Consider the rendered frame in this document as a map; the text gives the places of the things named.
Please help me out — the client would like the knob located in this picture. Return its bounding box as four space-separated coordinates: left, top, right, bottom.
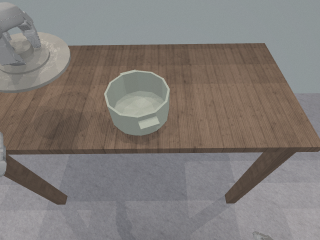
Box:
9 38 34 59

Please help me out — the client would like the pot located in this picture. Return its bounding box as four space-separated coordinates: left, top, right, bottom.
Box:
104 70 170 136

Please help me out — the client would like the robot left hand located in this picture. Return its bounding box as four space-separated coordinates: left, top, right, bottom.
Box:
0 2 41 66

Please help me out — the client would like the table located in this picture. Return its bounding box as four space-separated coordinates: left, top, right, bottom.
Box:
0 43 320 205

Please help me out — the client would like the lid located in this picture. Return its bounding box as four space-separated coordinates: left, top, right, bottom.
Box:
0 32 71 93

